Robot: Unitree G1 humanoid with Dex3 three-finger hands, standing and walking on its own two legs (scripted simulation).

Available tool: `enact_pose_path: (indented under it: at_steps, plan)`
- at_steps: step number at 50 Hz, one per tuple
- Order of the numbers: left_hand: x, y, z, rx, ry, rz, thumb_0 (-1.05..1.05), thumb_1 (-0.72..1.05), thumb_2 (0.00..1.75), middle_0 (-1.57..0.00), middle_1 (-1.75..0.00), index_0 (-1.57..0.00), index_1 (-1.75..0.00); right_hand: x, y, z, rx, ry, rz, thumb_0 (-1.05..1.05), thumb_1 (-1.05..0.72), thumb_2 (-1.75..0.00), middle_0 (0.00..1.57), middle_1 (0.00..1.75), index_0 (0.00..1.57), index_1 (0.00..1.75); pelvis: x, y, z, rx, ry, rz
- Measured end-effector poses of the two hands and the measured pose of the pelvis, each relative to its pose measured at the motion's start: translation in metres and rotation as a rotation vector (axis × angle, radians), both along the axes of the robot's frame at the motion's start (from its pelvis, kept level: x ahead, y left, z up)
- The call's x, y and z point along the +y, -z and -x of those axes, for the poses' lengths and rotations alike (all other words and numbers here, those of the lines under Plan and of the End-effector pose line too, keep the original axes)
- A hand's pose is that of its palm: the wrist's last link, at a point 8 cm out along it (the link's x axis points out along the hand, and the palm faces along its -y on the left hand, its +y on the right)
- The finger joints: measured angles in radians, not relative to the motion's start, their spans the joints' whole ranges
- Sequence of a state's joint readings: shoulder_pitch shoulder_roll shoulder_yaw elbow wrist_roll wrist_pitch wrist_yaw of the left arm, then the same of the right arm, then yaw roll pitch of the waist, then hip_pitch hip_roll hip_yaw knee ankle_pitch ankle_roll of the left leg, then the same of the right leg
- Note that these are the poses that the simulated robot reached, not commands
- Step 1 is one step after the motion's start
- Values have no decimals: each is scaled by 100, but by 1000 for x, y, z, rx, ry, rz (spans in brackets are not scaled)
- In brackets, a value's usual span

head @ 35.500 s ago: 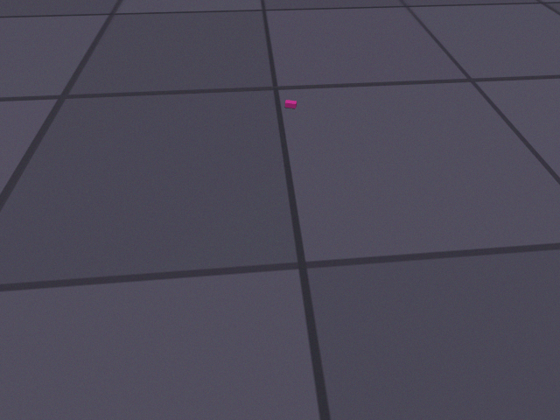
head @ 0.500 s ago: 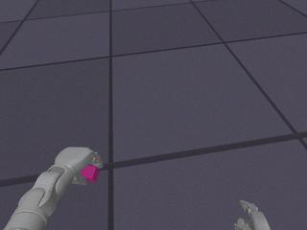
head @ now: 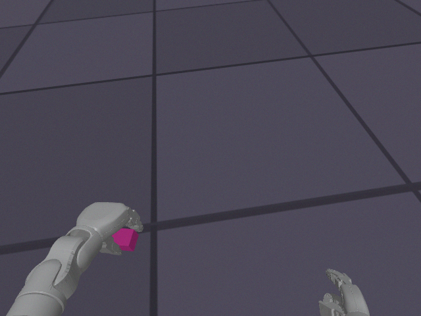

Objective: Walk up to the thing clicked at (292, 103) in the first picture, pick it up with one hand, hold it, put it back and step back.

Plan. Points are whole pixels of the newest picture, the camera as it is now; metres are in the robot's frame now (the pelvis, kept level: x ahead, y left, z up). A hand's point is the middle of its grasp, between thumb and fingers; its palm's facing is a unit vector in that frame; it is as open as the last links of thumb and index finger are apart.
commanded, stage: hold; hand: left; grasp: from above
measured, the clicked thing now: (118, 238) +0.30 +0.22 -0.06
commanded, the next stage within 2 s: crouch in 0.12 s
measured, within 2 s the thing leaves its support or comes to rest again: neither
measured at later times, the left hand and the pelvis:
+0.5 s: hand (114, 240) +0.29 +0.22 -0.05, palm faces -0.47 +0.00 -0.88, open 6.7 cm; pelvis +0.00 +0.00 -0.01, yaw +0 degrees
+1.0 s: hand (141, 252) +0.35 +0.23 -0.29, palm faces -0.40 +0.11 -0.91, open 6.7 cm; pelvis -0.05 +0.01 -0.18, yaw +0 degrees
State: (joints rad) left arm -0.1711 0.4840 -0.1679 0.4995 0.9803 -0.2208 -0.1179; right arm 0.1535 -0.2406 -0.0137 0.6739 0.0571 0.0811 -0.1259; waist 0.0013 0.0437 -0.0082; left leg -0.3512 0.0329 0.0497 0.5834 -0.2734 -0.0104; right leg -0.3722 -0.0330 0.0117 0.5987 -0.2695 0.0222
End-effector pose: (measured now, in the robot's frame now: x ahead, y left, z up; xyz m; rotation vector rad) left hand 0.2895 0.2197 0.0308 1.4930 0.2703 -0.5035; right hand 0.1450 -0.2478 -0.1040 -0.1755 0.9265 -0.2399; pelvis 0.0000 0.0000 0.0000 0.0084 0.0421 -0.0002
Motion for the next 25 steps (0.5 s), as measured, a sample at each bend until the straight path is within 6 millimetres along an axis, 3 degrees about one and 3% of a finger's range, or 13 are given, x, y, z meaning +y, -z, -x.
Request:
enact_pose_path:
  at_steps: [17,25]
  plan:
    - [6,1,-10,1,1,1,-1,51,7,-101,-9,-104,-6,-4,0,0,44,24,4,1,-91,-90,20,30,20,30,1,-2,-8,7,1,1]
    - [5,28,-10,-12,25,7,-1,51,11,-98,-12,-101,-10,-5,8,2,67,9,14,0,-91,-90,20,30,20,30,0,9,-4,62,-7,2]
